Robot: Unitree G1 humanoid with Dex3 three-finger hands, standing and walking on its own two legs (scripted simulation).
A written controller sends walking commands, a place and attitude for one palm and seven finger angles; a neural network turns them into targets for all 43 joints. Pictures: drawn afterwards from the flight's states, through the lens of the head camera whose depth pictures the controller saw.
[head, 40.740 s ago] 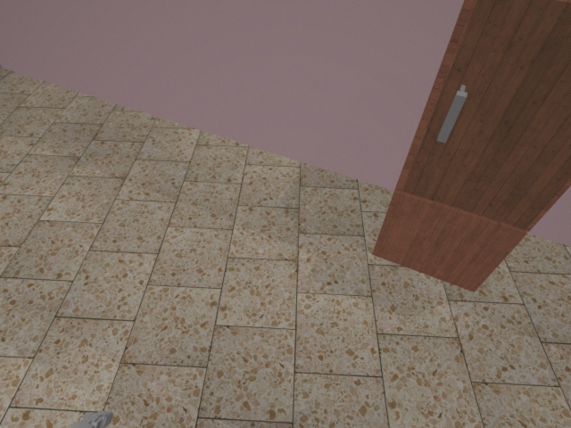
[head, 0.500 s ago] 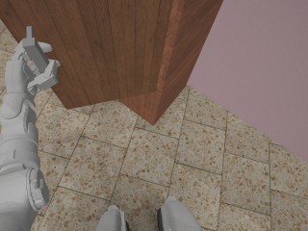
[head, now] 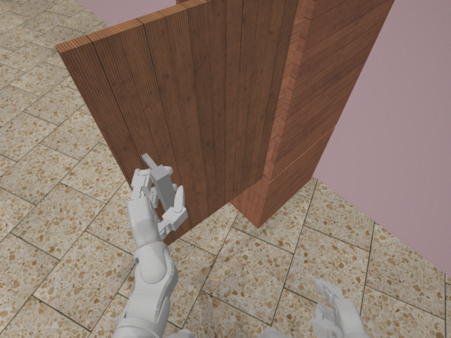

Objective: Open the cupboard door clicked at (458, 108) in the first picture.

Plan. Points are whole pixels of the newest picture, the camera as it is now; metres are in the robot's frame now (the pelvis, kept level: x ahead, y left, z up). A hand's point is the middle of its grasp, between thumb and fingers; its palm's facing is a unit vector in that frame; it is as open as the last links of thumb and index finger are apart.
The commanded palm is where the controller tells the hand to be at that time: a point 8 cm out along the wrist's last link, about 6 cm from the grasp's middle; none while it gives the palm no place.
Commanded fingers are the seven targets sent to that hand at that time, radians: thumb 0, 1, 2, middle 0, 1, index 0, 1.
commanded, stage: pull the door open along its arc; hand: left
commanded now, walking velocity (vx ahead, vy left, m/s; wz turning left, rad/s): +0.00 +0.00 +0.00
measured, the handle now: (160, 185) +0.38 +0.14 +0.04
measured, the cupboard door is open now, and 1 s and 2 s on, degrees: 86 86 88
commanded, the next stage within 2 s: open thumb and fingers to let go in 0.02 s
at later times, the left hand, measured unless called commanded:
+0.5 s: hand (184, 208) +0.33 +0.09 +0.04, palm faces +0.42 -0.91 +0.00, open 9.7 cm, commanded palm +0.28 +0.13 +0.03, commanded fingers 0.00 -0.50 0.30 -0.30 -1.20 -0.30 -1.20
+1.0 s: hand (183, 209) +0.33 +0.09 +0.04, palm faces +0.38 -0.93 +0.00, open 14.9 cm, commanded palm +0.28 +0.13 +0.03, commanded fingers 0.00 -0.50 0.30 -0.15 -0.30 -0.15 -0.30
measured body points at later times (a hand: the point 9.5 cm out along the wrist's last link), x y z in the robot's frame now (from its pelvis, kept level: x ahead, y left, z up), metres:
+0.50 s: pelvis -0.03 -0.03 -0.01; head +0.04 -0.04 +0.44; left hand +0.30 +0.14 +0.04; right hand +0.10 -0.27 -0.13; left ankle -0.03 +0.12 -0.68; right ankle +0.00 -0.10 -0.68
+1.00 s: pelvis -0.04 +0.00 -0.01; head +0.03 -0.01 +0.43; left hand +0.30 +0.14 +0.04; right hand +0.11 -0.22 -0.13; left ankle -0.03 +0.12 -0.68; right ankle +0.00 -0.10 -0.68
